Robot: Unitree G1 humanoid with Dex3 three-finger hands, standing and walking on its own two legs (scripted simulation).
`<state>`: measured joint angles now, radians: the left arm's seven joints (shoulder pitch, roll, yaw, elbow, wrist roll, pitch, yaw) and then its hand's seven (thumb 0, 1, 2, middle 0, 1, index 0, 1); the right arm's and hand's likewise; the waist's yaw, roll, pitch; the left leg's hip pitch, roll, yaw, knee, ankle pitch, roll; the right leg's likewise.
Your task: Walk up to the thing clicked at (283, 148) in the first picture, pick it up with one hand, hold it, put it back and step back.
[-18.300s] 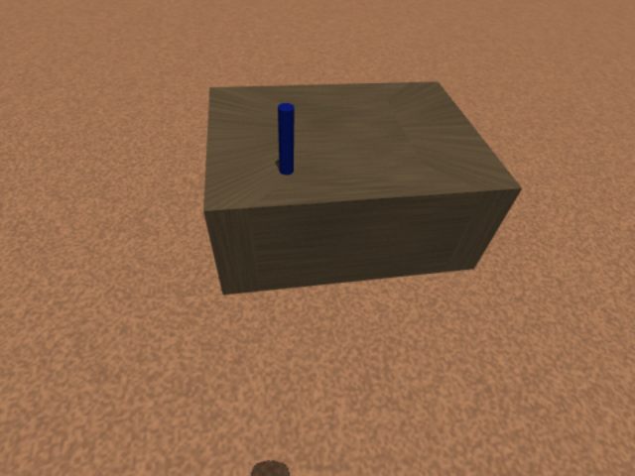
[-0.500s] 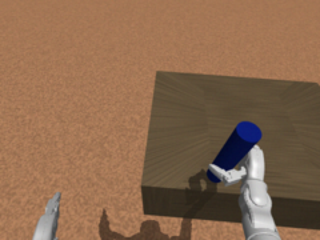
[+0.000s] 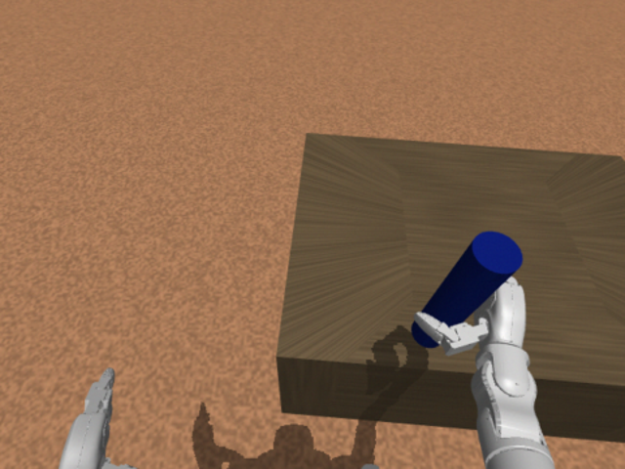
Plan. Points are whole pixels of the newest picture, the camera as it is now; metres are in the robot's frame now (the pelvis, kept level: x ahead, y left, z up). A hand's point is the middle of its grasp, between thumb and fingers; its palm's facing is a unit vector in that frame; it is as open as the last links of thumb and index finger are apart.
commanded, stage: crouch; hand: right
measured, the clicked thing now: (454, 300) +0.32 -0.17 +0.07
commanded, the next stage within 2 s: lower in 1.12 s
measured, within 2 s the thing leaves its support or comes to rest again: neither
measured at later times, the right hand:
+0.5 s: hand (435, 284) +0.43 -0.20 -0.06, palm faces +0.21 +0.98 -0.02, open 8.6 cm
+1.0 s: hand (426, 277) +0.47 -0.21 -0.11, palm faces +0.22 +0.97 -0.02, open 8.6 cm
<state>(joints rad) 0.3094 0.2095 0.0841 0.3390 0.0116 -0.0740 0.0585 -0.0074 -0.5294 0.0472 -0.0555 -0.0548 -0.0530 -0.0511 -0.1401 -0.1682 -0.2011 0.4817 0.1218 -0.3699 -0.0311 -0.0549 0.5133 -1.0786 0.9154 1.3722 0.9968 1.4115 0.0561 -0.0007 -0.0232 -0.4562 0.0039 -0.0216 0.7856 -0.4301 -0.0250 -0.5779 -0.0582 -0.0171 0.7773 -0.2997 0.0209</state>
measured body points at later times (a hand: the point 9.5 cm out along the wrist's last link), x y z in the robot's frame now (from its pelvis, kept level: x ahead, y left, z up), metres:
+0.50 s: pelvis -0.01 -0.01 -0.05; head +0.10 -0.05 +0.38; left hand +0.14 +0.26 -0.05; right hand +0.41 -0.25 -0.06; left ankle -0.02 +0.14 -0.71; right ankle +0.06 -0.13 -0.71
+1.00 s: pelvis -0.01 -0.01 -0.09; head +0.14 -0.07 +0.33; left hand +0.14 +0.26 -0.05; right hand +0.46 -0.26 -0.11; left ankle -0.02 +0.14 -0.71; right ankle +0.06 -0.13 -0.71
